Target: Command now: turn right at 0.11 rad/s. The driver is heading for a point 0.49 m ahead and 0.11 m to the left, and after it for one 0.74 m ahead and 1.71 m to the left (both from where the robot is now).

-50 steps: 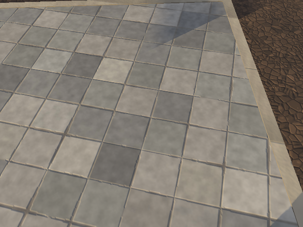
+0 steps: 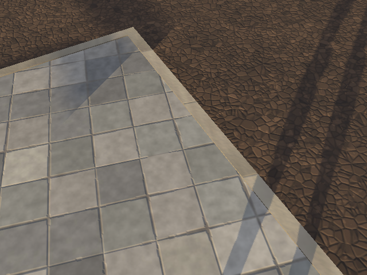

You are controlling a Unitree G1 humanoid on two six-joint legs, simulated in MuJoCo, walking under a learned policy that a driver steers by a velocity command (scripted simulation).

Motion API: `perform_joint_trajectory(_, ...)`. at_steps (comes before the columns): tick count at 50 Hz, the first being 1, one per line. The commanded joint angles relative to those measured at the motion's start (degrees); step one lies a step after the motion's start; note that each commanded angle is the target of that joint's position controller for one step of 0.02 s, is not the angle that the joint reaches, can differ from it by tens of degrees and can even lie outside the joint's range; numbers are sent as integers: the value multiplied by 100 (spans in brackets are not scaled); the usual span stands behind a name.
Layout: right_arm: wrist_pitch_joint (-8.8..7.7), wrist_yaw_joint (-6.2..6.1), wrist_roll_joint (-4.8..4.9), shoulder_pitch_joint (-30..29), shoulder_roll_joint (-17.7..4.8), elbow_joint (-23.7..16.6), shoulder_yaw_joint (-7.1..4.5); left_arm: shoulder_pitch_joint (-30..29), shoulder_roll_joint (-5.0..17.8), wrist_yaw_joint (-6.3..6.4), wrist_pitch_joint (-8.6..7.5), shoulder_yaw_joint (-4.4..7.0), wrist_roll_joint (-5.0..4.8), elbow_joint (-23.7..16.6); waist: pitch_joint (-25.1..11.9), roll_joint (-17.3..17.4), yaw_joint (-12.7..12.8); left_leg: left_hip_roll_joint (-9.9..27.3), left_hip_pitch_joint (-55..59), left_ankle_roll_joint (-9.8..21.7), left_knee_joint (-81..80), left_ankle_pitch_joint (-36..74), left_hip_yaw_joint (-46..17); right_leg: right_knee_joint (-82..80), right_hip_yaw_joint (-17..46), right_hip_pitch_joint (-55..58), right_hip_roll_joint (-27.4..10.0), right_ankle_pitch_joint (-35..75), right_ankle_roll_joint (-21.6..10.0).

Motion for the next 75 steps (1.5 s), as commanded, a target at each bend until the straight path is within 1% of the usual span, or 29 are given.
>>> perform_joint_trajectory(1,26,-44,48,-55,-476,-261,-99,-372,700,68,-225,62,33,-271,-95,-1101,18,27,145,37,154,-530,-304,-1216,1493,-394,-1670,1158,-766)
perform_joint_trajectory(6,-136,-33,-45,212,-483,167,-49,-119,720,139,-295,27,-91,77,-406,-813,26,296,979,-110,-1038,1409,-451,-856,925,-76,-977,1105,-191)
perform_joint_trajectory(7,-140,-28,14,134,-623,268,-83,82,677,120,-287,28,-101,164,-231,-548,188,300,822,-105,-948,1326,-531,-1050,910,-175,-826,660,-132)
perform_joint_trajectory(9,-145,0,10,152,-438,436,-45,44,689,137,-265,33,-79,347,25,-365,97,313,611,-116,-1108,1194,-556,-1043,840,-137,-783,318,-123)
perform_joint_trajectory(13,-178,-37,-4,173,-379,721,-26,85,654,135,-299,39,-85,595,-71,-154,107,350,683,-75,-1201,1308,-601,-959,767,-58,-754,566,-149)
perform_joint_trajectory(16,-188,-55,0,154,-359,898,-18,117,623,143,-317,34,-88,784,-92,-140,107,374,721,-43,-1211,1268,-618,-970,728,-76,-723,548,-143)
perform_joint_trajectory(19,-154,-40,-54,193,-376,987,-50,321,888,142,-238,148,-75,943,-48,-495,158,-62,377,83,-633,-596,-237,-1172,960,-259,-658,-1949,-401)
perform_joint_trajectory(21,-140,13,-125,-14,-282,891,-44,571,1034,113,-185,237,-50,1002,428,-812,296,-262,-433,165,47,-1076,-9,-1608,1670,-417,-1112,-3304,-748)
perform_joint_trajectory(24,-273,65,-148,-62,-142,789,-20,628,977,87,-252,291,-25,1047,553,-964,244,-30,-675,311,750,-523,11,-1901,2304,-453,-1725,-2999,-1105)
perform_joint_trajectory(27,-445,92,-65,820,-57,1091,-42,103,907,44,-349,313,-86,921,329,-730,-280,-225,941,495,-479,-119,207,-1296,1404,-1209,-1215,-2322,-835)
perform_joint_trajectory(28,-494,46,-75,1361,-186,1293,-90,-72,737,31,-389,279,-61,830,349,-322,-483,-34,1776,543,-1037,-350,-247,-510,988,-1892,-864,-2117,-652)
perform_joint_trajectory(29,-550,-13,-121,1990,-653,1416,-196,-237,246,-10,-454,146,-73,652,123,936,-668,1221,2440,797,-2112,-1812,-2280,1229,49,-2702,-139,-1681,-344)
perform_joint_trajectory(30,-518,14,-65,2320,-1067,1581,-315,-390,410,-34,-492,174,30,487,370,1298,-651,2088,2282,1240,-2713,-2678,-3828,2293,-318,-3423,103,-1731,-319)
perform_joint_trajectory(31,-514,21,-73,1773,-741,1452,-244,-365,645,-64,-518,224,119,531,701,474,-283,2047,1778,1279,-2669,-2666,-3614,2942,34,-3451,-292,-1205,-364)
perform_joint_trajectory(33,-609,53,-48,1051,-437,1185,-168,33,505,-187,-597,207,44,760,570,230,116,1481,1525,991,-2683,-1450,-2547,3133,19,-3123,-569,-337,-299)
perform_joint_trajectory(36,-738,34,-13,1318,-201,1325,-88,-44,409,-254,-573,198,111,778,313,282,113,1064,1746,884,-2551,551,-1496,3247,-289,-3090,-651,266,-107)
perform_joint_trajectory(42,-752,-3,-37,1810,-100,1536,-8,-1306,165,-241,-509,87,56,235,488,373,-131,862,1667,972,-2358,2798,-751,2154,-756,-3240,-545,692,128)
perform_joint_trajectory(46,-757,-35,-55,1837,-231,1597,-27,-1651,154,-218,-519,47,-4,1,524,504,-133,1001,1727,963,-2250,3683,-588,1075,-913,-2504,-357,844,-111)
perform_joint_trajectory(48,-766,-48,-45,1614,-312,1578,-48,-1252,282,-156,-551,107,-11,55,318,478,145,1084,1865,856,-1743,5046,-437,803,-934,-1798,-170,722,-346)
perform_joint_trajectory(50,-736,-57,-30,1396,-437,1536,-90,190,519,-64,-630,256,-30,509,-465,388,760,995,1888,684,-139,6061,-259,432,-931,-264,117,701,-582)
perform_joint_trajectory(51,-725,-35,4,1362,-386,1487,-71,1064,718,1,-683,362,44,772,-905,240,1094,798,1076,605,1089,5033,-208,215,-555,1073,-240,676,-714)
perform_joint_trajectory(52,-713,18,91,1682,105,1293,39,1789,1288,55,-710,506,201,838,-1690,-686,1051,264,-417,473,3031,2224,35,17,1534,2569,-1920,-445,-1048)
perform_joint_trajectory(53,-680,21,154,2037,147,1353,-21,1651,1343,-25,-626,538,89,812,-2150,-1286,808,-566,-1547,446,4632,-1062,-303,-1019,3922,2810,-2841,-976,-1585)
perform_joint_trajectory(54,-640,-2,31,1562,-222,1260,-132,943,1061,-54,-609,491,-59,716,-1226,-629,552,-96,-1922,533,4857,-540,-597,-1241,3299,1913,-2623,-1502,-1428)
perform_joint_trajectory(55,-657,34,-1,1109,-164,1149,-135,425,611,-67,-664,379,-80,609,-490,-356,444,132,-1898,555,4589,-47,-559,-1483,2450,963,-2404,-1309,-1279)
perform_joint_trajectory(57,-580,90,-83,960,41,1124,-152,262,192,-37,-799,259,-36,720,43,-369,124,427,-1441,536,4005,282,-577,-1746,1234,-91,-1910,-145,-871)
perform_joint_trajectory(63,-290,236,-95,289,209,812,-197,922,269,22,-990,253,-29,942,173,-441,-16,518,-2072,381,3419,1087,-336,-1935,-259,-7,-1595,1317,-565)
perform_joint_trajectory(71,-352,347,-73,-1380,348,143,-58,1674,311,158,-927,190,-42,1131,352,-480,370,196,-2138,384,1002,1988,533,-1629,-1283,901,-1519,3348,-296)
perform_joint_trajectory(75,-347,307,-115,-1148,166,107,-124,1771,537,270,-823,242,-13,1186,47,-706,162,-300,-1479,766,630,1094,898,-612,-1613,1673,-1735,5918,-246)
